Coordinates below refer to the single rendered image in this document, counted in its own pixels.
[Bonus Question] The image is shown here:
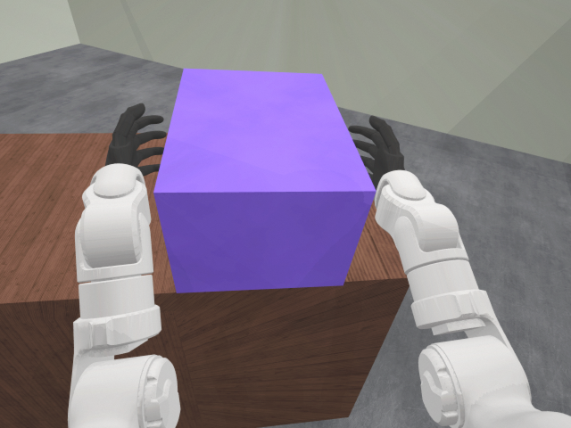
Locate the robot left hand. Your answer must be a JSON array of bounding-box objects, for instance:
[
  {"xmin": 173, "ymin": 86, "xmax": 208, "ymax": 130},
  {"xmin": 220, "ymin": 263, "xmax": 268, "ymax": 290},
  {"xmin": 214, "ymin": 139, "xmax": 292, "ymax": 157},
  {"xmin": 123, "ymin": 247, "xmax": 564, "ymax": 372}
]
[{"xmin": 105, "ymin": 103, "xmax": 167, "ymax": 176}]

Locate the left robot forearm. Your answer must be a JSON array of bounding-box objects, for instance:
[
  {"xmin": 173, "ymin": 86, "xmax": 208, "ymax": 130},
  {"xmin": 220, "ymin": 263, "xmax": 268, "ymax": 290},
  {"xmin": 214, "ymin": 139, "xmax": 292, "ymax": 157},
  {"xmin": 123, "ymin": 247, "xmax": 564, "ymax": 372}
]
[{"xmin": 68, "ymin": 163, "xmax": 161, "ymax": 428}]

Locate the carton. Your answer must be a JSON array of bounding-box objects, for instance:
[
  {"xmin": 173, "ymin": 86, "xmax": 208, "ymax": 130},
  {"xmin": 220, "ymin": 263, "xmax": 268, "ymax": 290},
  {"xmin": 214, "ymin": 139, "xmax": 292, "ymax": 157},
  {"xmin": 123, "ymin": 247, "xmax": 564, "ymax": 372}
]
[{"xmin": 153, "ymin": 69, "xmax": 376, "ymax": 293}]

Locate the robot right hand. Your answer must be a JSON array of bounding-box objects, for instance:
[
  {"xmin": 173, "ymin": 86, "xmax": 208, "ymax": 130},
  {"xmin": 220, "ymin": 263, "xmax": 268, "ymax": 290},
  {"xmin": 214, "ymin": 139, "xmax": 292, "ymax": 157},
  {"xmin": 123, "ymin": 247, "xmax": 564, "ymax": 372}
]
[{"xmin": 348, "ymin": 116, "xmax": 405, "ymax": 190}]

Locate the robot right upper arm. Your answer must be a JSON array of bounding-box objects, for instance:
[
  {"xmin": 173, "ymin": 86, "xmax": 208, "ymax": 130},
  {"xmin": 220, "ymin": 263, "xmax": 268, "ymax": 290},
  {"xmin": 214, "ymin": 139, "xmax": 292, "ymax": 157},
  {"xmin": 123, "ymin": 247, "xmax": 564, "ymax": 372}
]
[{"xmin": 418, "ymin": 335, "xmax": 571, "ymax": 428}]

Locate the right robot forearm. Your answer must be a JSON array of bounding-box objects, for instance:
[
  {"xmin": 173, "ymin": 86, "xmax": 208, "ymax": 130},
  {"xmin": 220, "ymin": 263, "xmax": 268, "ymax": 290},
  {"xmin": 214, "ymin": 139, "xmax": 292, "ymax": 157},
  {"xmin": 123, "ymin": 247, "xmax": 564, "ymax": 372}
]
[{"xmin": 375, "ymin": 170, "xmax": 532, "ymax": 403}]

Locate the robot left upper arm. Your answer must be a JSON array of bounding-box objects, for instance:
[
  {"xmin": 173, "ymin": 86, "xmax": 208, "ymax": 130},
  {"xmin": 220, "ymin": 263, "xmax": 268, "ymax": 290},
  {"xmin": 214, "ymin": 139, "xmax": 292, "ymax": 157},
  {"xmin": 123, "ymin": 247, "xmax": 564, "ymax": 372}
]
[{"xmin": 70, "ymin": 355, "xmax": 180, "ymax": 428}]

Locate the pedestal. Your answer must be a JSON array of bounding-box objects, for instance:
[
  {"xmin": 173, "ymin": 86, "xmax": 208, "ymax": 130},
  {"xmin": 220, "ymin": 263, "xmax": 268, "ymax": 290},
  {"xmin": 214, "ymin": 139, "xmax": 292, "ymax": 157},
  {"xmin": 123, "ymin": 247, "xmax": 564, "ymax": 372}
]
[{"xmin": 0, "ymin": 133, "xmax": 410, "ymax": 428}]

